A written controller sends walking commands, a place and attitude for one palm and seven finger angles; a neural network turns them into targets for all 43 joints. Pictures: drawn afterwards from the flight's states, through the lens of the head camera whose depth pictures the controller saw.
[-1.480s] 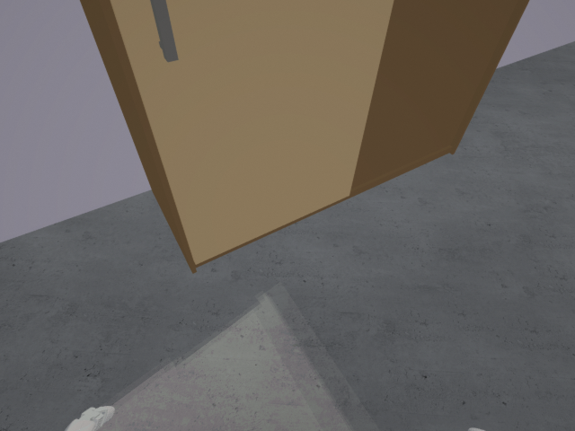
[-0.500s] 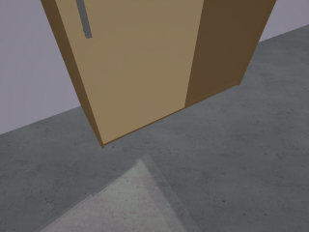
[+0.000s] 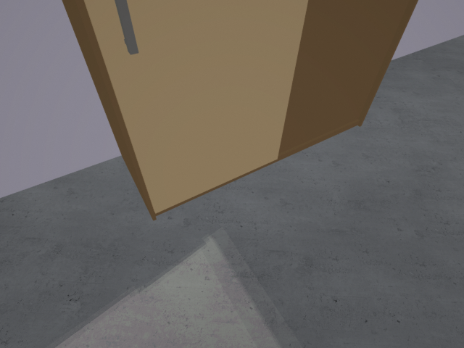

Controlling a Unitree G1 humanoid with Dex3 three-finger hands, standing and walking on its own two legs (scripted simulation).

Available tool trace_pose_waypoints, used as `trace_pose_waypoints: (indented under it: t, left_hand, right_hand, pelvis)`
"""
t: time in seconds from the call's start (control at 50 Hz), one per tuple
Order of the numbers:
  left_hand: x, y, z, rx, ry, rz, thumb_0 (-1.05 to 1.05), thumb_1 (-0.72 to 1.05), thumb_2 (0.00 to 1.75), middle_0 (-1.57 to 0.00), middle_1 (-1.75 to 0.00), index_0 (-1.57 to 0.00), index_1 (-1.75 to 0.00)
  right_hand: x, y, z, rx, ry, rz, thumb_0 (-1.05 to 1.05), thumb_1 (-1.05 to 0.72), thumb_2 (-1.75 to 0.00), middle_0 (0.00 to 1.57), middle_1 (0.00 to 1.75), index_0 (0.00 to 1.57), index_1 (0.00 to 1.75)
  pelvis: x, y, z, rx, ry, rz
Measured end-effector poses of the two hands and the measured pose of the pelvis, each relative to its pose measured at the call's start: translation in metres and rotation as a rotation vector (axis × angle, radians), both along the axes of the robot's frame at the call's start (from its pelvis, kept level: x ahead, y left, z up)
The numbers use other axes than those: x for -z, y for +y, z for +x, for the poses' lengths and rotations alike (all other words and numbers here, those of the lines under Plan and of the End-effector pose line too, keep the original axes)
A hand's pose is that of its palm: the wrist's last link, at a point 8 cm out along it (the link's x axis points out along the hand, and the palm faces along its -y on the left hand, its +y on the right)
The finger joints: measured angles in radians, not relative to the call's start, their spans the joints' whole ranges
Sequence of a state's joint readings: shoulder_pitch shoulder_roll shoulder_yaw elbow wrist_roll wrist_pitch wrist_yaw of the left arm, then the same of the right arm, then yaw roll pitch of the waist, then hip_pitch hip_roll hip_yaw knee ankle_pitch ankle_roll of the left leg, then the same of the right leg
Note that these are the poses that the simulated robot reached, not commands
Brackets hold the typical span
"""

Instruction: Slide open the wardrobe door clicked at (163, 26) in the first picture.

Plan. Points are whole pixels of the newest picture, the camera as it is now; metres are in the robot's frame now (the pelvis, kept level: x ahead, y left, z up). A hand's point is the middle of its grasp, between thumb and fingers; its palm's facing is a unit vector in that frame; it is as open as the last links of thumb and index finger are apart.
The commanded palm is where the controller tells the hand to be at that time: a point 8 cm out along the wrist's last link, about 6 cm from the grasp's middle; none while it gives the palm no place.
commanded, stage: look at it before walking up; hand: left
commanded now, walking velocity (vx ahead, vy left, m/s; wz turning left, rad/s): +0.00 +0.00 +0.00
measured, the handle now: (119, 5) +0.85 +0.35 +0.22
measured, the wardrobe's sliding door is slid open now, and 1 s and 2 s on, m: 0.00 0.00 0.00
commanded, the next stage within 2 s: walk to a spot facing it in 0.06 s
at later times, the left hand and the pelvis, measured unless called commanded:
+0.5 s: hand out of the picture +0.07 +0.20 -0.18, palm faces -0.13 -0.95 -0.28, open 7.4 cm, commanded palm none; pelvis -0.01 -0.01 -0.02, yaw -9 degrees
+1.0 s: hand out of the picture +0.07 +0.14 -0.16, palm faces -0.25 -0.94 -0.23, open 7.4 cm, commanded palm none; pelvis +0.06 -0.05 +0.00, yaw -22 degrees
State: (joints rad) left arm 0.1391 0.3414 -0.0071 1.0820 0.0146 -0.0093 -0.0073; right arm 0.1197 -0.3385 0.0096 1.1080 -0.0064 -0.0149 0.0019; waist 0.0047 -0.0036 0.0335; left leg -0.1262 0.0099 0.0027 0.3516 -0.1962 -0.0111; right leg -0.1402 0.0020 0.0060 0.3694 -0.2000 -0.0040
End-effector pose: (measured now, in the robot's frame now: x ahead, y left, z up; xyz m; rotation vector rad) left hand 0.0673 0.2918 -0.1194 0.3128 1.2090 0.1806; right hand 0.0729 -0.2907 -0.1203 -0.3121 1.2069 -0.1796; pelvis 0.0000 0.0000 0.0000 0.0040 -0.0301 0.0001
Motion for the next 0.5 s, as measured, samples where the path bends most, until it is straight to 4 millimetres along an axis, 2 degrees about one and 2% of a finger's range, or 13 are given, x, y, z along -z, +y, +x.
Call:
trace_pose_waypoints:
  t: [0.3, 0.4, 0.5]
  left_hand:
    - [0.001, -0.001, 0.005, 0.002, 0.011, 0.008, 0.0, 0.9, 0.9, -0.2, -0.3, -0.2, -0.3]
    - [0.013, -0.016, 0.002, 0.036, 0.049, -0.019, 0.0, 0.91, 0.9, -0.2, -0.3, -0.2, -0.3]
    - [0.024, -0.042, -0.001, 0.079, 0.08, -0.046, 0.0, 0.91, 0.9, -0.2, -0.3, -0.2, -0.3]
  right_hand:
    - [0.002, 0.003, 0.009, 0.019, -0.029, 0.001, 0.0, -0.9, -0.9, 0.2, 0.3, 0.2, 0.3]
    - [0.011, 0.014, -0.006, 0.079, -0.044, 0.034, 0.0, -0.9, -0.9, 0.2, 0.3, 0.2, 0.3]
    - [0.03, 0.019, -0.036, 0.152, -0.033, 0.09, 0.0, -0.9, -0.9, 0.2, 0.3, 0.2, 0.3]
  pelvis:
    - [0.002, 0.0, 0.003, 0.033, 0.005, 0.003]
    - [0.008, -0.001, -0.003, 0.085, 0.007, 0.013]
    - [0.018, -0.011, -0.011, 0.153, -0.007, 0.042]
